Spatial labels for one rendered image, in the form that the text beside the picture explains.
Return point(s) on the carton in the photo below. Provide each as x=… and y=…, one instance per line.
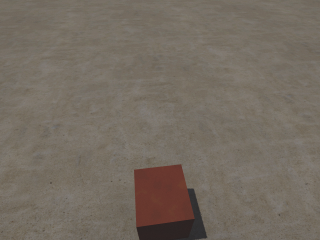
x=162, y=203

